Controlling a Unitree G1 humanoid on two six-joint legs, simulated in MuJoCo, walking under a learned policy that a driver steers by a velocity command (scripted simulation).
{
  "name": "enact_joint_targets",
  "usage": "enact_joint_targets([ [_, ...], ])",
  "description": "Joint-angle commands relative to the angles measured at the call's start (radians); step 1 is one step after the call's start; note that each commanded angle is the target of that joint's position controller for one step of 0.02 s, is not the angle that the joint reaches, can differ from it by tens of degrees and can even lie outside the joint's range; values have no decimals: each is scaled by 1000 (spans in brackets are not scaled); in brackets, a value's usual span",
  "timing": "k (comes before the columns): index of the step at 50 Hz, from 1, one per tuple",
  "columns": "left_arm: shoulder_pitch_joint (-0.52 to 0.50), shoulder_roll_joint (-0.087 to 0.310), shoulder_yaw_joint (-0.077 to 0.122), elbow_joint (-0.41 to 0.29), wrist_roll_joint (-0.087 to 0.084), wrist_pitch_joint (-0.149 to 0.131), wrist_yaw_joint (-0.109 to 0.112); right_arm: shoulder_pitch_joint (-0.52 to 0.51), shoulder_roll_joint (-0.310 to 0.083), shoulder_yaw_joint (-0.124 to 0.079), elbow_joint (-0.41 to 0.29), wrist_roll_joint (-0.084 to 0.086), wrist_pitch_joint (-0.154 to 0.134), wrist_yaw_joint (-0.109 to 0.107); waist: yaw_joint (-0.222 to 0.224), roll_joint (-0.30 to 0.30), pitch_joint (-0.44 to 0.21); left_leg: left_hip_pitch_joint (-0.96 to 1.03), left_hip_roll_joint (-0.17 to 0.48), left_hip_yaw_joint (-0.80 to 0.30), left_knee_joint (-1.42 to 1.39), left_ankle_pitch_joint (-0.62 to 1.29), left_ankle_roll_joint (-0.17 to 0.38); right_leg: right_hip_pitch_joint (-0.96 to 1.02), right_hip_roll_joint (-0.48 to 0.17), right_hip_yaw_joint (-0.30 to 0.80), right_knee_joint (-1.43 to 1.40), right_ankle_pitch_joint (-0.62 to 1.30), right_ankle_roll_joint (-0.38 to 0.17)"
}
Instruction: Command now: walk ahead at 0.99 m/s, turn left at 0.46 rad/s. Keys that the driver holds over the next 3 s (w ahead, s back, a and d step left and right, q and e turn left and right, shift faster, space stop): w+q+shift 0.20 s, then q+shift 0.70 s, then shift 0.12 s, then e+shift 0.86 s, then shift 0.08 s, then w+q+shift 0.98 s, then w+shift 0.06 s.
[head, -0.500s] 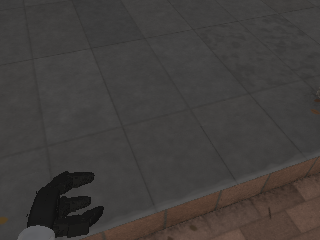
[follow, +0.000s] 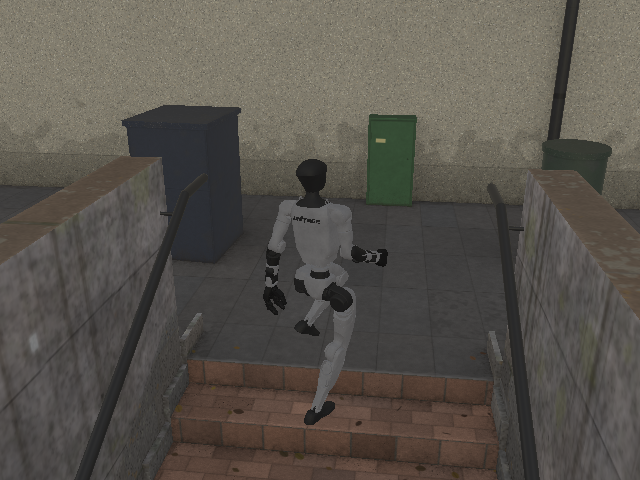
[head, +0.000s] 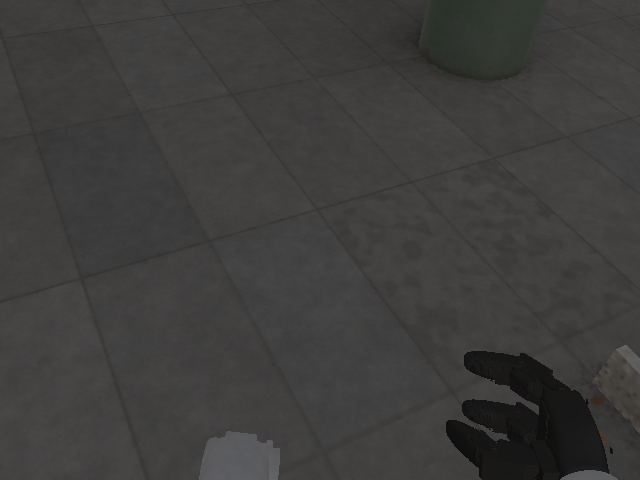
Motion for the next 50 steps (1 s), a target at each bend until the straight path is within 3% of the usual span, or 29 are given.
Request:
enact_joint_targets([
  [1, -50, -46, -49, -52, -46, -32, 6, -95, -15, 42, -74, 23, 22, 11, -59, 163, 322, 298, 7, 232, -431, 16, -22, -567, -214, -16, -492, 670, 28],
  [3, -76, 105, -28, -118, -73, -37, 24, 94, -72, 22, -18, -11, 23, 58, -125, 101, 5, 849, 4, 355, -701, 224, -12, -471, -208, -118, -408, 1302, 2],
  [4, -44, 209, 4, -149, -93, -54, 37, 85, -88, 16, -2, 10, 27, 60, -112, 27, -88, 992, -22, 370, -839, 241, -13, -367, -262, -83, -343, 1567, -20],
  [6, -71, 326, 53, -211, -72, -54, 56, 254, -197, -41, 76, 14, 42, 46, -194, -121, -229, 1035, -104, 390, -1034, -18, -27, -21, -314, -58, 10, 2007, -24],
  [7, -94, 305, 63, -265, -68, -39, 47, 288, -241, -63, 103, 17, 34, 48, -200, -116, -227, 1092, -156, 338, -1210, -64, -6, 6, -310, -41, 279, 2120, -8],
  [8, -205, 246, 68, -315, -41, -41, 26, 365, -329, -109, 114, -5, 10, 55, -274, -79, -158, 1207, -74, 27, -1521, 41, 113, -163, -205, 11, 845, 1352, 45],
  [9, -231, -14, 11, -431, 0, -66, -21, 310, -376, -119, 165, -4, 6, 38, -95, 268, -113, 1348, 84, -449, -1603, 349, 219, -677, 25, 60, 1310, 187, 96],
  [10, -178, -16, 3, -501, 22, -84, -36, 329, -368, -124, 178, 7, 20, 24, -67, 156, -255, 1374, 142, -729, -1771, 75, 272, -749, -19, 220, 1456, 259, 51],
  [11, -258, -21, -8, -549, 10, -86, -31, 355, -315, -112, 211, -9, 6, 13, -69, 61, -114, 1274, 171, -799, -1866, 74, 255, -840, -41, 221, 1510, 233, 54],
  [12, -334, -48, -28, -594, 16, -83, -15, 364, -267, -98, 245, -33, -6, 9, -39, -42, 55, 1175, 163, -732, -1859, 185, 238, -965, -42, 231, 1574, 144, 54],
  [13, -359, -94, -55, -629, 35, -59, 6, 344, -270, -102, 256, -42, -23, 13, 11, -78, 79, 1114, 113, -598, -1825, 307, 186, -999, -62, 244, 1559, 73, 54],
  [16, -273, 46, -39, -619, 16, 3, 39, 216, -287, -94, 241, -20, -41, 26, 129, -115, 197, 804, 27, -261, -1931, 580, 70, -775, -150, 201, 946, -3, 101],
  [17, -439, 60, -50, -689, 53, -7, 13, 240, -108, -27, 338, -60, -111, 74, 124, 26, -82, 928, -12, -249, -1816, 698, 67, -737, -135, 211, 947, -36, 146],
  [20, -331, 27, -61, -639, 7, -3, -18, 155, -361, -117, 241, -31, -159, 84, 152, 7, -28, 487, -220, -38, -1808, 558, -70, 24, -65, 113, 300, 213, 206],
  [21, -242, -7, -67, -594, -17, 10, -43, 168, -400, -127, 219, -53, -156, 104, 183, 27, -9, 347, -201, -125, -1814, 640, -47, 279, -25, 102, 260, 530, 204],
  [23, 141, 101, -13, -445, 4, 29, -52, 107, -386, -133, 147, -68, -154, 140, 347, -37, 15, 412, -202, -200, -1521, 690, -145, 434, -118, 186, 53, 729, 77],
  [25, 326, 168, -13, -422, 62, 27, -28, 414, -153, -80, 160, -9, -140, 149, 216, -246, -431, 470, -260, -19, -813, -339, -280, 713, -601, 676, 132, 1833, -389],
  [26, 172, 234, 12, -421, 28, 24, -28, 589, -156, -71, 182, -41, -129, 135, 79, -264, -385, 421, -146, -31, -647, -289, -312, 600, -683, 858, 102, 1690, -456],
  [27, -51, 212, 27, -467, -18, 11, -2, 467, -231, -75, 171, -30, -114, 110, 86, -163, -170, 360, -64, 34, -628, -212, -314, 312, -620, 744, 27, 1416, -356],
  [28, -255, 123, 21, -505, -16, 25, 41, 295, -243, -82, 99, 72, -28, 46, 27, -140, -106, 394, 5, 55, -614, -84, -286, 156, -465, 550, -18, 1086, -153],
  [30, -386, 54, -10, -521, -54, 38, 80, 278, -248, -83, 57, 33, 40, 16, -43, -46, -23, 480, 70, 17, -699, -9, -268, -109, -430, 426, -118, 742, -58],
  [33, -370, 138, 19, -453, -31, 41, 92, 188, -216, -64, -11, 7, 60, 20, -41, -28, 30, 592, 129, 46, -1041, 180, -255, -276, -390, 212, -186, 694, -43],
  [42, -317, 236, 69, -360, -59, 48, 74, 167, -311, -120, 15, 2, 58, 73, -5, -32, -16, 953, 30, 210, -1696, 346, -129, -97, -355, -48, 53, 689, 42],
  [43, -279, 213, 64, -349, -47, 56, 65, 271, -347, -143, 47, -2, 57, 62, -38, 37, -38, 1092, -15, 200, -1768, 417, -87, -143, -299, -80, 222, 701, 76],
  [44, -258, 167, 51, -394, -8, 54, 62, 361, -479, -180, 42, -4, 51, 40, -46, 290, -39, 1310, 184, -135, -1782, 941, 15, -437, -207, -101, 565, 200, 159],
  [45, -229, 130, 27, -446, -5, 49, 51, 312, -525, -174, 0, -34, 48, 35, 10, 462, -220, 1544, 385, -549, -1840, 881, 261, -748, -53, 63, 882, -214, 199],
  [46, -288, 179, 36, -438, -31, 42, 42, 301, -469, -165, -15, -34, 48, 39, -53, 297, -309, 1499, 381, -541, -1899, 662, 230, -744, -97, 214, 912, -142, 175],
  [48, -346, 164, 34, -425, -36, 56, 54, 199, -372, -135, -20, -1, 49, 21, -6, 107, -174, 1288, 293, -358, -1881, 482, 90, -717, -159, 212, 817, 2, 158],
  [50, -332, 159, 38, -421, -25, 79, 61, 120, -346, -125, -36, -10, 63, 12, 40, 143, -126, 1053, 222, -249, -1893, 429, 44, -560, -166, 168, 673, 56, 162],
])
